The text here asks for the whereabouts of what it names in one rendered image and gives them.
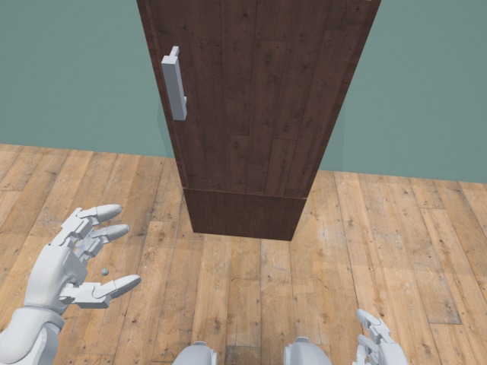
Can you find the cupboard door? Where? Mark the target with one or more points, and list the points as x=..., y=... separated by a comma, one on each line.
x=261, y=78

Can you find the handle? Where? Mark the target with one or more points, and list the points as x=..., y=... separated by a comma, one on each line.
x=173, y=81

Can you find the robot right shin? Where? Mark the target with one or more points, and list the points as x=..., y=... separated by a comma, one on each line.
x=302, y=339

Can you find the left robot forearm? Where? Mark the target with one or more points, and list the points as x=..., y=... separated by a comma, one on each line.
x=31, y=337

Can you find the right robot hand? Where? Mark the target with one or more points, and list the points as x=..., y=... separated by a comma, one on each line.
x=388, y=352

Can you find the left robot thigh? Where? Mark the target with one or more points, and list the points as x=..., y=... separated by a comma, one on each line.
x=196, y=355

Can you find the left robot hand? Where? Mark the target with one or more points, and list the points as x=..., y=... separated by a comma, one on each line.
x=48, y=285

